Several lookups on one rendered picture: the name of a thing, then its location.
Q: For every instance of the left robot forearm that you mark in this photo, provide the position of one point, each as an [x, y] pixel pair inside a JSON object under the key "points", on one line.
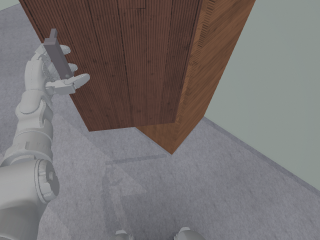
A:
{"points": [[34, 134]]}

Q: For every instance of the right robot shin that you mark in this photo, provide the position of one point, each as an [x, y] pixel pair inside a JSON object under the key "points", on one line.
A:
{"points": [[184, 229]]}

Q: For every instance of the robot shin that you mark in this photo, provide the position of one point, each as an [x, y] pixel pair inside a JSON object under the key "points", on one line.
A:
{"points": [[184, 229], [120, 232]]}

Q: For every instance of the robot left upper arm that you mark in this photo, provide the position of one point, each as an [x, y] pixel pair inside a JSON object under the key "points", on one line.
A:
{"points": [[26, 188]]}

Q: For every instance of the robot left hand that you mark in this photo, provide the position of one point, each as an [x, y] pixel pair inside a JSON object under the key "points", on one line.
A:
{"points": [[37, 75]]}

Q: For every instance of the cupboard door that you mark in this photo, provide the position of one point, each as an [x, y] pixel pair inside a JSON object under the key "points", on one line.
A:
{"points": [[136, 53]]}

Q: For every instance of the left robot shin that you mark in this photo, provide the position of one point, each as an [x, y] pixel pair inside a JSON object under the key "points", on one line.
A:
{"points": [[120, 232]]}

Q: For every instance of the handle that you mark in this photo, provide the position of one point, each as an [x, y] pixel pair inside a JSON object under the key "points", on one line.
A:
{"points": [[57, 56]]}

